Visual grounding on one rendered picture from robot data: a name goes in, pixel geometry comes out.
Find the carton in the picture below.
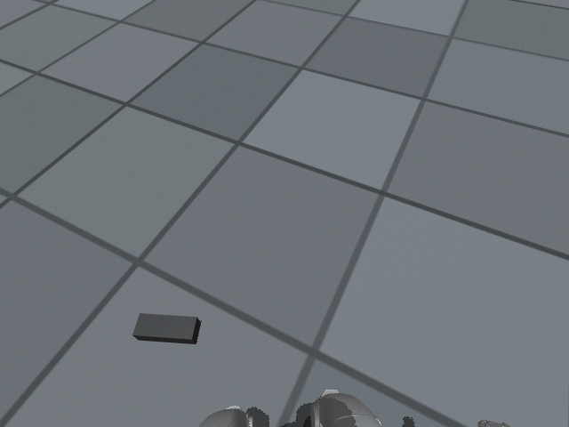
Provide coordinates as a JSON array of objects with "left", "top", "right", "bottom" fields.
[{"left": 132, "top": 313, "right": 201, "bottom": 344}]

